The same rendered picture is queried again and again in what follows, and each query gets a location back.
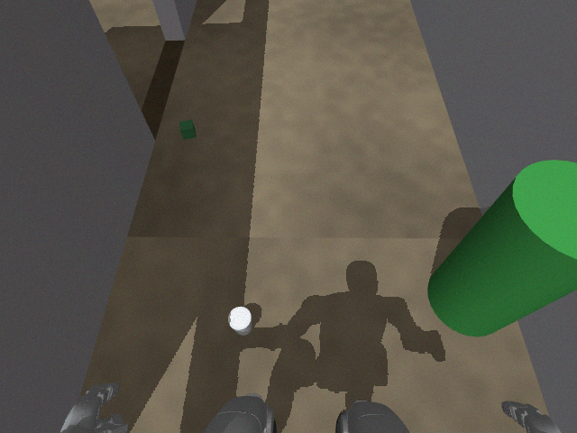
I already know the right robot hand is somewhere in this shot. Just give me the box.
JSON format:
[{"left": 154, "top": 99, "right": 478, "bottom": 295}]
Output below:
[{"left": 501, "top": 401, "right": 562, "bottom": 433}]

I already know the left robot hand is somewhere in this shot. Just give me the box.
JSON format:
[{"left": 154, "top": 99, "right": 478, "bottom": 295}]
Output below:
[{"left": 60, "top": 382, "right": 129, "bottom": 433}]

